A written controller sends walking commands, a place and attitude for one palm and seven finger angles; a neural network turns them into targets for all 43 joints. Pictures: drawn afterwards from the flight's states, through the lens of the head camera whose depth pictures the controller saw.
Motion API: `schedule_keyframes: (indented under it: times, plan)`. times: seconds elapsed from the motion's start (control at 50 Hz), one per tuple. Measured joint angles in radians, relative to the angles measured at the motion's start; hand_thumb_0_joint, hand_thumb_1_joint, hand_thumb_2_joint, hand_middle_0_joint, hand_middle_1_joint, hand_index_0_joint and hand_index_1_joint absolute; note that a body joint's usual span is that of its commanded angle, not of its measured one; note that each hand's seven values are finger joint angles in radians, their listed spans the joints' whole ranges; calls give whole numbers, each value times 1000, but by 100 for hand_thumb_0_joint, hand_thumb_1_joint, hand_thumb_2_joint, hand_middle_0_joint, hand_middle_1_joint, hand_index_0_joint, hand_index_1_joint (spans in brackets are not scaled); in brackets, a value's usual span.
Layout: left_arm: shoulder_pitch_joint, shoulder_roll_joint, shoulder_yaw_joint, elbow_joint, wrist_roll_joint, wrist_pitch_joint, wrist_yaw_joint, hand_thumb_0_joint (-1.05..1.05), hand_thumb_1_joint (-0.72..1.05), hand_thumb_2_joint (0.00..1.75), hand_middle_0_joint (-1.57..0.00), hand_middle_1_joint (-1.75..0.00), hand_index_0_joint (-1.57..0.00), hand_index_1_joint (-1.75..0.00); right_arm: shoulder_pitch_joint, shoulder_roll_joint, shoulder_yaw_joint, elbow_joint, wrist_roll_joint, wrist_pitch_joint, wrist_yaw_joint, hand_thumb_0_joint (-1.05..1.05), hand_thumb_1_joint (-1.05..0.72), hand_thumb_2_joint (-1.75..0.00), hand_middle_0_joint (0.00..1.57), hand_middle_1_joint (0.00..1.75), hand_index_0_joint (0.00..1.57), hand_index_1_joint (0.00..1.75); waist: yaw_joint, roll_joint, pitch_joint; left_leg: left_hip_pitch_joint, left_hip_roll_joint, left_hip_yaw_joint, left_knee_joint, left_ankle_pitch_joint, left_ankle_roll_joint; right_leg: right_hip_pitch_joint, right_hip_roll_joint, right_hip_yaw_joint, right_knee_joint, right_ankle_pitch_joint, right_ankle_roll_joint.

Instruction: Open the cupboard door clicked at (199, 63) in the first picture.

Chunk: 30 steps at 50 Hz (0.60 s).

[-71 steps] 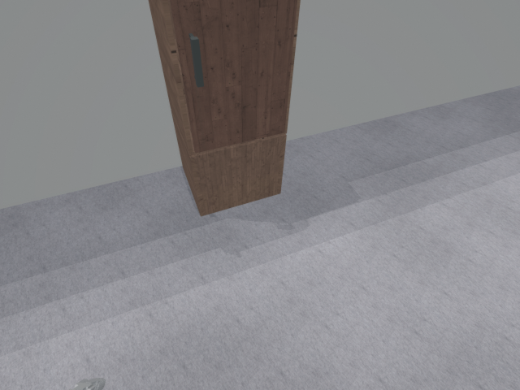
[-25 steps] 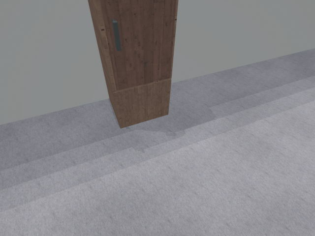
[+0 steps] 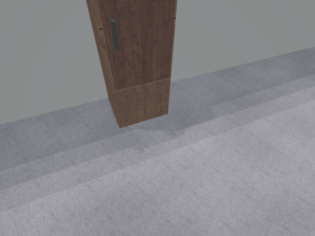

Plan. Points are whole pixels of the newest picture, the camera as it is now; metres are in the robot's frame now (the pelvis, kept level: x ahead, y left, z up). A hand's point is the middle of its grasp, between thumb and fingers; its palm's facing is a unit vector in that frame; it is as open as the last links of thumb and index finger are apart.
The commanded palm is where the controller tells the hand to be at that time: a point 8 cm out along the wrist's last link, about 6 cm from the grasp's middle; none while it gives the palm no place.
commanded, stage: look at it before walking up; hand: left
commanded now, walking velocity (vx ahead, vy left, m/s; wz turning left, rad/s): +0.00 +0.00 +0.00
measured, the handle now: (114, 34) +1.03 +0.29 +0.03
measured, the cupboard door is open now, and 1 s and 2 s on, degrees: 0 0 0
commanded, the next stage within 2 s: walk to a spot facing it in 0.02 s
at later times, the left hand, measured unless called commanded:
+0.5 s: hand out of the picture +0.06 +0.19 -0.18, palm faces -0.14 -0.95 -0.27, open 7.4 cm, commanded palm none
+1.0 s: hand out of the picture +0.13 +0.17 -0.17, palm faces -0.26 -0.94 -0.20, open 7.4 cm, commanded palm none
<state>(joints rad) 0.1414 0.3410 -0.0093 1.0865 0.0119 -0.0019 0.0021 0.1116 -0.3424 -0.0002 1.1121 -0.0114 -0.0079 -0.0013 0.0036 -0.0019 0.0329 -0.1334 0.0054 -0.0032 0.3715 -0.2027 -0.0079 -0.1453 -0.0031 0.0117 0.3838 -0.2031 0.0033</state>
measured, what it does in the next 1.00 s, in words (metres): walks ahead, turning right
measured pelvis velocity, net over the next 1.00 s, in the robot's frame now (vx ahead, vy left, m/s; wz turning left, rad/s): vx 0.13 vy -0.02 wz -0.42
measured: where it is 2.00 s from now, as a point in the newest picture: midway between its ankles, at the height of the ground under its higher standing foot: (173, 208)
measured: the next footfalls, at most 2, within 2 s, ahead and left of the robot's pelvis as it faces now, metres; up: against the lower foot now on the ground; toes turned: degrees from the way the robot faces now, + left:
left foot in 1.06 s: +0.32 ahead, +0.04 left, +0.00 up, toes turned -23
right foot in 1.68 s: +0.35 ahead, -0.19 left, +0.00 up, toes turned -58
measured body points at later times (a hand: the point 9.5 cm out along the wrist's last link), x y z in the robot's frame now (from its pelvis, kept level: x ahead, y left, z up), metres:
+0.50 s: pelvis -0.01 -0.02 -0.02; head +0.00 -0.04 +0.43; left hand +0.07 +0.24 -0.16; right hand +0.03 -0.28 -0.17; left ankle +0.00 +0.12 -0.75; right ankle -0.02 -0.11 -0.74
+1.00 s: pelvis +0.13 -0.02 -0.01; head +0.15 -0.02 +0.44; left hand +0.14 +0.22 -0.16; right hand +0.17 -0.29 -0.14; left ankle +0.26 +0.07 -0.71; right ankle -0.01 -0.10 -0.75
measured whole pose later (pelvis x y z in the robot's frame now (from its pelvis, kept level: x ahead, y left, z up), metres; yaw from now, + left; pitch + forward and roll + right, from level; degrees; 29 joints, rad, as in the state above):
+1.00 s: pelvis +0.13 -0.02 -0.01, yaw -24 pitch +1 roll -1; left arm 0.49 0.16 0.04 1.03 0.03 -0.04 0.02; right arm 0.11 -0.21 -0.06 0.93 -0.02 0.00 0.02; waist 0.09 0.01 0.01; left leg -0.53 0.08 0.03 0.78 -0.27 -0.06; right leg -0.02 0.07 0.20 0.35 -0.34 -0.03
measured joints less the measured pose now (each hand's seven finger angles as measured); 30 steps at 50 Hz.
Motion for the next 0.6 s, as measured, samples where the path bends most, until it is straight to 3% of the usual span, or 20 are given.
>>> schedule_keyframes:
  times: [0.2, 0.38, 0.48, 0.5, 0.54, 0.56, 0.6]
  plan:
    - [1, 0, 4, -6, 0, 3, 1, 1, 90, 90, -21, -30, -20, -30, -5, 1, -1, -3, -1, 2, -3, 0, -90, -90, 20, 30, 20, 30, 7, 2, 2, 4, 7, 8, 0, -5, -4, 0, 7, 8, -1, -1, -4]
    - [49, -47, 24, -70, 3, 57, 1, 1, 90, 90, -20, -30, -20, -30, 10, 72, -19, -88, -4, 28, -21, 0, -91, -90, 20, 30, 20, 30, 14, -15, 26, -59, 33, 92, 128, -76, -9, -118, 38, 88, 170, -56, -6]
    - [96, -87, 40, -103, 8, 71, -23, 1, 90, 90, -20, -30, -20, -30, 43, 102, -27, -108, -9, 36, -10, 0, -90, -90, 20, 30, 20, 30, 29, -11, 38, -61, 66, 161, 206, -132, -21, -183, 15, 4, 374, -228, 4]
    - [112, -97, 42, -109, 10, 68, -29, 1, 90, 90, -20, -30, -20, -30, 55, 100, -30, -109, -10, 39, -7, 0, -90, -90, 20, 30, 20, 30, 32, 3, 29, -67, 83, 168, 236, -153, -27, -167, 13, -14, 357, -230, 2]
    - [145, -114, 44, -123, 17, 44, -31, 1, 90, 90, -21, -30, -20, -30, 77, 96, -38, -108, -10, 52, -3, 0, -90, -90, 20, 30, 20, 30, 35, 30, 11, -132, 105, 141, 398, -281, -30, -161, 29, -35, 330, -170, -41]
    - [159, -122, 44, -126, 16, 31, -24, 1, 90, 90, -21, -30, -20, -30, 84, 96, -41, -105, -11, 60, -1, 0, -90, -90, 20, 30, 20, 30, 36, 35, 8, -181, 92, 101, 512, -318, -30, -160, 37, -39, 334, -169, -59]
    - [193, -139, 44, -127, 11, 13, -12, 1, 90, 90, -21, -30, -20, -30, 93, 97, -45, -99, -12, 63, 7, 1, -91, -90, 20, 30, 20, 30, 44, 39, 3, -261, 72, 55, 672, -271, -24, -126, 52, -35, 280, -161, -77]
